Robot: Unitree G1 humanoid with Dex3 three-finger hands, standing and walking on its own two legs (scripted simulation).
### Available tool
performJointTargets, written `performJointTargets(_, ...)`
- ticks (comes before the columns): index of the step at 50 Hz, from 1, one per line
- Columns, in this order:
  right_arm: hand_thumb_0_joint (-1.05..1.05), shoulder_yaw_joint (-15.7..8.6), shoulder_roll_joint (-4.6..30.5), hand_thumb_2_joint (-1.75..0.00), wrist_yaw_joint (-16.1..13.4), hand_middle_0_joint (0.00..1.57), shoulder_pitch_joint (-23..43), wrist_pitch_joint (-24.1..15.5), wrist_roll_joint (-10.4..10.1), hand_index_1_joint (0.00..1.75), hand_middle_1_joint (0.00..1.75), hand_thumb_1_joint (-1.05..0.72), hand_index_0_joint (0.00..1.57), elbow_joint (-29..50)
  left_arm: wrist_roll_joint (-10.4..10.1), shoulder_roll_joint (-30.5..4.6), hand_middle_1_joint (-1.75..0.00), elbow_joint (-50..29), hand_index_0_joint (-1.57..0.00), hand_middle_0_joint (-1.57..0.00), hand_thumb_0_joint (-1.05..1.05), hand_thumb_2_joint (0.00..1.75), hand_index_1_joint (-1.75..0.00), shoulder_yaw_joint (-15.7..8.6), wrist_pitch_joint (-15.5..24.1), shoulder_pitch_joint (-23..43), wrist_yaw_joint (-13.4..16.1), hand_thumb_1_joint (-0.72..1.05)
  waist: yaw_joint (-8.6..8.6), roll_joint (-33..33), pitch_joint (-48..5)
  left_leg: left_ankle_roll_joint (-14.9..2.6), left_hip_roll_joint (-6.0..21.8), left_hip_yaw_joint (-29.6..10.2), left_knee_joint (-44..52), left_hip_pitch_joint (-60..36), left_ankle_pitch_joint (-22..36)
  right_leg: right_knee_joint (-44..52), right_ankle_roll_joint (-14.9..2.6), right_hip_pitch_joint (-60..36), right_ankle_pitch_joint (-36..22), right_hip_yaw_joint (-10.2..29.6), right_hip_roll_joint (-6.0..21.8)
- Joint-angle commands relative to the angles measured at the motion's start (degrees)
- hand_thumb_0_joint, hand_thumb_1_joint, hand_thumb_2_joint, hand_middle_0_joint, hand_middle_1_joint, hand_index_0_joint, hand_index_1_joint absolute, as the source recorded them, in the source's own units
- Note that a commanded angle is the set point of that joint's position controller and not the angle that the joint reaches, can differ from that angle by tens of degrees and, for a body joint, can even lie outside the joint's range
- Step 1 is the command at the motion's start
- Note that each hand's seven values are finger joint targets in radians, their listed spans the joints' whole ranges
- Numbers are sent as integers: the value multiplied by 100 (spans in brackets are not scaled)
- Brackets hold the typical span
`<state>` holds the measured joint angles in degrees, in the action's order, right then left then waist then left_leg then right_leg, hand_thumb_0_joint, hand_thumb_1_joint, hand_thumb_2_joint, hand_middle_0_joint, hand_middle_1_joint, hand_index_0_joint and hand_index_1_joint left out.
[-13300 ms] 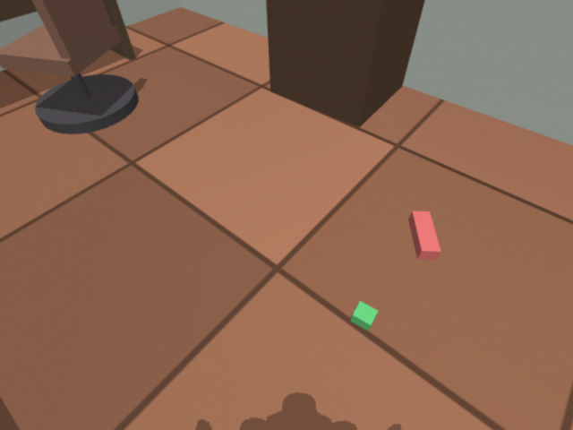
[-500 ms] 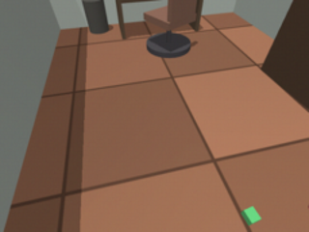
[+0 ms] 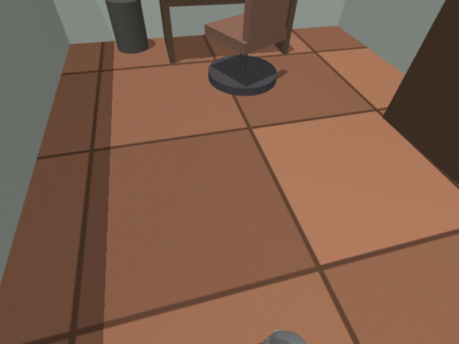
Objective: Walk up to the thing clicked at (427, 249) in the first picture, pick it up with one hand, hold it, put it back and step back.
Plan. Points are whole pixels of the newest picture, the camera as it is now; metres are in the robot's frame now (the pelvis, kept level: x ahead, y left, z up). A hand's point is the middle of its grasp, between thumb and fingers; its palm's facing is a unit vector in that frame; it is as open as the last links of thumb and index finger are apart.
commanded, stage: walk up
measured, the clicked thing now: out of the picture +0.37 -1.04 -0.74
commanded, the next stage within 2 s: none
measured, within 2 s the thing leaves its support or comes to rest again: neither
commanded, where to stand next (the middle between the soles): +0.64 -0.05 m, yaw -1 degrees
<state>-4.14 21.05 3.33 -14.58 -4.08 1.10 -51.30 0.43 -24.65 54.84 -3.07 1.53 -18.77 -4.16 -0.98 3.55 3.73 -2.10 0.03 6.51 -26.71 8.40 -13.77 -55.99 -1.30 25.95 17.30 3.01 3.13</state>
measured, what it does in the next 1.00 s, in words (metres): walks ahead: right foot, then left foot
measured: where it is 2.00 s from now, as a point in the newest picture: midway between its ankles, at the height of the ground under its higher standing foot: (245, 261)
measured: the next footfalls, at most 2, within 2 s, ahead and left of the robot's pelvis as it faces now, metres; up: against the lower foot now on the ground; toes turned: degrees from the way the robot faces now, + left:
right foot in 0.22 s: +0.24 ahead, -0.17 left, +0.00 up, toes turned -7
left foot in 0.68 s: +0.45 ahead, +0.08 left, +0.00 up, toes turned +4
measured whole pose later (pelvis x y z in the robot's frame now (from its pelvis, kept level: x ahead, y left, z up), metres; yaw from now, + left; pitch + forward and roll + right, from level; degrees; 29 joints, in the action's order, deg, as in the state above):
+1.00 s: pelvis +0.40 -0.04 +0.00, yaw -2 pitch -3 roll +1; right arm -2.7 22.2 2.8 -19.6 -4.3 0.9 -47.3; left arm 0.2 -24.5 49.4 -2.7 1.7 -16.9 -3.9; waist 0.9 2.7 5.6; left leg -1.9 0.6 5.9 -27.5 9.3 -14.9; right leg -48.5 -0.7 28.1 15.7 0.8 5.5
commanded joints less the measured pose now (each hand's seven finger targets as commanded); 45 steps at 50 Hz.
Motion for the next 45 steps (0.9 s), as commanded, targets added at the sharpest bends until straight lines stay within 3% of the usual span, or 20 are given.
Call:
performJointTargets(1,0,-432,1702,-90,-77,20,208,-227,-53,30,30,-90,20,582,69,-1069,-30,-432,-20,-20,0,90,-30,-334,139,-72,-46,90,24,-1142,622,-997,1619,-1270,1948,568,-1398,987,185,387,-455,-88,391)
performJointTargets(8,0,-437,1799,-90,-82,20,93,-154,-34,30,30,-90,20,661,81,-1009,-30,-656,-20,-20,0,90,-30,-382,205,506,-126,90,83,-884,320,-850,1444,-917,1320,614,-1220,2008,-8,-561,-841,-581,193)
performJointTargets(11,0,-297,1465,-90,-99,20,-199,-96,-18,30,30,-90,20,696,111,-1196,-30,-458,-20,-20,0,90,-30,-507,355,-307,12,90,-344,36,-518,-557,966,-296,-1074,517,1030,2762,-148,-2211,-336,-739,-148)
performJointTargets(12,0,-173,1125,-90,-103,20,-549,-99,-50,30,30,-90,20,719,129,-1539,-30,-374,-20,-20,0,90,-30,-647,418,-916,108,90,-554,1068,-1027,-300,557,-39,-2669,1104,540,3275,-318,-3037,375,314,484)
performJointTargets(13,0,-64,866,-90,-100,20,-782,-93,-124,30,30,-90,20,812,92,-1965,-30,-495,-20,-20,0,90,-30,-704,472,-944,181,90,-431,1817,-1001,29,-222,-167,-3678,2586,-1465,3859,-845,-3776,37,2777,1816)
performJointTargets(14,0,-178,1482,-90,-182,20,-425,-43,-80,30,30,-90,20,718,7,-2085,-30,-512,-20,-20,0,90,-30,-716,437,-818,189,90,-561,1237,-752,21,37,-544,-4089,2939,-1724,3926,-1437,-3580,-349,3428,2224)
performJointTargets(15,0,-204,1581,-90,-215,20,-235,-44,-74,30,30,-90,20,653,-79,-1897,-30,-598,-20,-20,0,90,-30,-665,401,-716,227,90,-534,776,-460,60,232,-898,-4274,2888,-1491,3856,-1510,-3116,-1006,3016,2119)
performJointTargets(16,0,-193,1509,-90,-211,20,-83,-61,-159,30,30,-90,20,611,-111,-1685,-30,-641,-20,-20,0,90,-30,-586,396,-604,264,90,-463,423,-312,31,256,-1172,-4365,2868,-1252,3765,-1438,-2879,-1965,2187,1881)
performJointTargets(18,0,-151,1294,-90,-163,20,-386,-1,-229,30,30,-90,20,522,-135,-1399,-30,-744,-20,-20,0,90,-30,-482,399,-225,313,90,-119,532,-249,17,339,-1167,-3907,2452,-778,3628,-1029,-2371,-2499,931,1296)
performJointTargets(21,0,-174,1197,-90,-64,20,-419,92,-140,30,30,-90,20,513,-72,-1294,-30,-897,-20,-20,0,90,-30,-412,466,-108,314,90,-35,486,-92,99,206,-1013,-3376,2194,-255,3755,-1003,-1882,-2624,198,1001)
performJointTargets(25,0,-215,1145,-90,29,20,10,139,-80,30,30,-90,20,698,1,-1391,-30,-1123,-20,-20,0,90,-30,-455,481,53,301,90,-84,500,209,280,329,-813,-2106,2297,112,4086,-1102,-1682,-1643,-53,1122)
performJointTargets(29,0,-254,1171,-90,107,20,329,34,-42,30,30,-90,20,785,41,-1444,-30,-1221,-20,-20,0,90,-30,-462,466,95,271,90,-141,356,71,144,527,-556,-996,1509,567,3806,-1018,-1560,-1311,-87,1309)
performJointTargets(31,0,-296,1198,-90,95,20,149,6,-11,30,30,-90,20,733,19,-1491,-30,-1176,-20,-20,0,90,-30,-454,434,129,269,90,-2,258,-57,41,432,-357,-794,959,608,3522,-938,-1375,-978,-107,1266)
performJointTargets(33,0,-400,1385,-90,44,20,-663,-46,38,30,30,-90,20,476,37,-1336,-30,-1212,-20,-20,0,90,-30,-371,395,127,267,90,463,-417,-461,-119,149,-264,-542,-413,462,2189,-743,-876,-1444,-360,927)
performJointTargets(34,0,-507,1686,-90,-33,20,-1319,-84,108,30,30,-90,20,312,11,-1031,-30,-1213,-20,-20,0,90,-30,-266,375,-123,285,90,735,-1322,-826,-343,341,-740,-226,-1215,-237,606,-553,-413,-1454,-686,487)
performJointTargets(35,0,-607,2094,-90,-109,20,-1507,-122,171,30,30,-90,20,415,-58,-553,-30,-1239,-20,-20,0,90,-30,-146,346,-473,276,90,650,-2530,-918,-739,1594,-2941,299,-1796,-829,-801,-234,844,746,-728,-340)
performJointTargets(36,0,-594,2200,-90,-145,20,-1218,-138,26,30,30,-90,20,651,-88,-908,-30,-1175,-20,-20,0,90,-30,-207,282,-628,331,90,497,-1740,-936,-1223,2436,-4626,1043,-1712,-1183,-1231,-227,1269,1435,-271,-562)
performJointTargets(37,0,-612,2221,-90,-135,20,-1011,-122,-131,30,30,-90,20,647,-31,-1291,-30,-1093,-20,-20,0,90,-30,-266,244,-367,389,90,519,-1393,-654,-1501,2561,-4671,1105,-1228,-1152,-1598,-273,1244,1384,125,-220)
performJointTargets(41,0,-320,1592,-90,-204,20,-456,-186,-156,30,30,-90,20,756,-110,-1137,-30,-849,-20,-20,0,90,-30,-273,221,-367,276,90,142,-1011,102,-859,1622,-1948,1078,281,861,-897,-184,475,361,285,114)
performJointTargets(45,0,-318,1635,-90,-197,20,-355,-211,-89,30,30,-90,20,878,-59,-979,-30,-850,-20,-20,0,90,-30,-254,170,-360,143,90,88,-1282,43,-1028,1407,-1300,1218,313,419,245,92,266,-71,-110,212)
